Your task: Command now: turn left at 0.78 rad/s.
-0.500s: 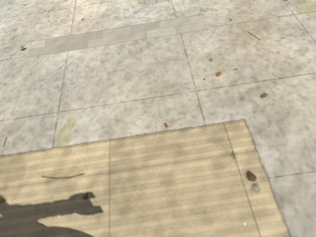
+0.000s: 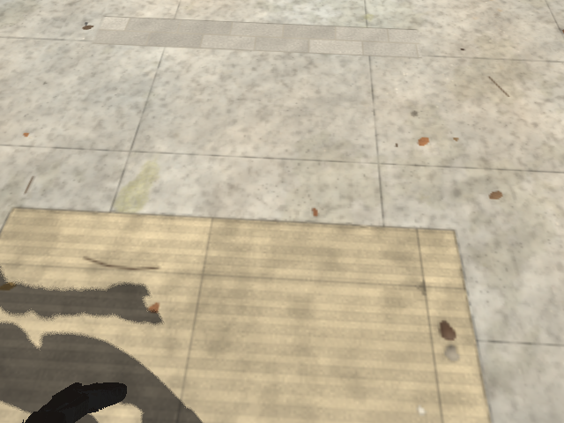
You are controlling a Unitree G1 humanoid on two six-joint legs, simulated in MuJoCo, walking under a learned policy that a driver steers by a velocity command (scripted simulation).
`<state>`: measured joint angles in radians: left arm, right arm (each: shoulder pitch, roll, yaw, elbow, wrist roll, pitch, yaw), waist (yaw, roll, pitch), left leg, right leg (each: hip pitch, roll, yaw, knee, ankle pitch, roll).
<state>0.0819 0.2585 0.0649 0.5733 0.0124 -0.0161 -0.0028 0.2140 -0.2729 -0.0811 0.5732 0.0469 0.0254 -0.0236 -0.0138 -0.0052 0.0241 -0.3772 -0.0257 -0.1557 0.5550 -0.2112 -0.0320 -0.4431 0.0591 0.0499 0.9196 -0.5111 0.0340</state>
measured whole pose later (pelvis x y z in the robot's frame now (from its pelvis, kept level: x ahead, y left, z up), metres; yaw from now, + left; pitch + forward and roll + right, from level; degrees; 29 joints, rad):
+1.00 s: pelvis -0.03 -0.06 +0.00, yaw -13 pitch +0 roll +2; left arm 0.17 0.22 0.02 0.56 0.02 0.00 -0.01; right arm 0.17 -0.31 -0.09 0.72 0.04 0.02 -0.02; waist -0.02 0.05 0.05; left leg -0.49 0.10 0.08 1.07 -0.48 -0.09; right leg -0.31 -0.04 -0.07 0.61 -0.30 -0.04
